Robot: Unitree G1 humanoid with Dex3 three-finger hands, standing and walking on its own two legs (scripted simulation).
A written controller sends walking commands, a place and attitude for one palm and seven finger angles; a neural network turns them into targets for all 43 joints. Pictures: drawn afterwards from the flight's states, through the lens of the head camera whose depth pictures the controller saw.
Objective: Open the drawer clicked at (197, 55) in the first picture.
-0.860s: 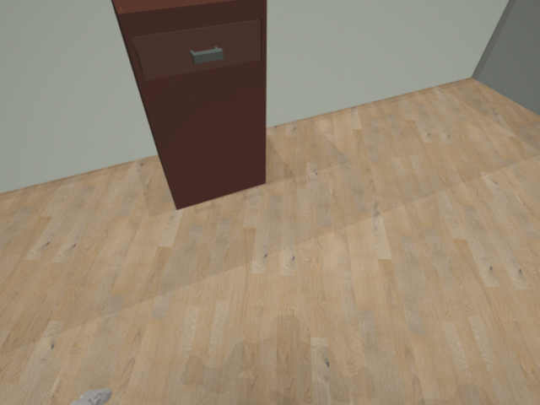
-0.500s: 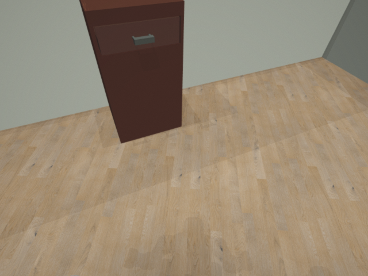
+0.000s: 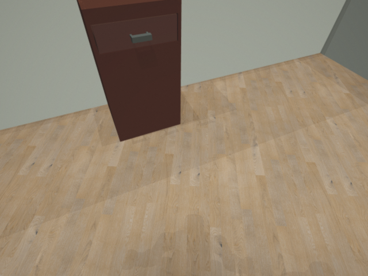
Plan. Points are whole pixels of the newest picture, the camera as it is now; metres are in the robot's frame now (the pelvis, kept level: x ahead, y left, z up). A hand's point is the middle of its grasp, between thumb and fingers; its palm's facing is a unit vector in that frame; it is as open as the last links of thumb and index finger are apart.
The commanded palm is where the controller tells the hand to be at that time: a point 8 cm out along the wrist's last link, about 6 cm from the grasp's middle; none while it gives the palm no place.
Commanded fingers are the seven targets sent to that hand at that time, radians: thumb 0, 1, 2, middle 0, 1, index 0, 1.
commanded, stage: look at it before walking up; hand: left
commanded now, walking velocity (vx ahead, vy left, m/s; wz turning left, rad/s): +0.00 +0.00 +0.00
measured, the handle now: (140, 36) +1.20 +0.30 -0.02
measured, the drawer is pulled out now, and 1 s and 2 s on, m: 0.00 0.00 0.00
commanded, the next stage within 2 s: walk to a spot facing it in 0.58 s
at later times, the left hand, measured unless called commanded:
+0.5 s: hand out of the picture +0.08 +0.24 -0.16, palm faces -0.02 -0.94 -0.33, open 7.4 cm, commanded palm none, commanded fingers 0.00 0.90 0.90 -0.20 -0.30 -0.20 -0.30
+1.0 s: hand out of the picture +0.07 +0.19 -0.18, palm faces -0.12 -0.97 -0.23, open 7.4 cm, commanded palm none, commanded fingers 0.00 0.90 0.90 -0.20 -0.30 -0.20 -0.30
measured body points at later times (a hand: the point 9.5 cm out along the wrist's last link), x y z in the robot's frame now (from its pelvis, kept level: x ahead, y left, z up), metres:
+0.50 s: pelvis +0.01 +0.00 +0.00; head +0.01 +0.00 +0.45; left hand +0.08 +0.29 -0.13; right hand +0.09 -0.30 -0.13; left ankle +0.01 +0.13 -0.74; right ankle +0.01 -0.12 -0.74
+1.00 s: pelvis +0.04 -0.02 -0.01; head +0.05 -0.02 +0.44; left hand +0.07 +0.24 -0.16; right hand +0.04 -0.28 -0.16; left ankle +0.01 +0.13 -0.74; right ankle +0.02 -0.11 -0.73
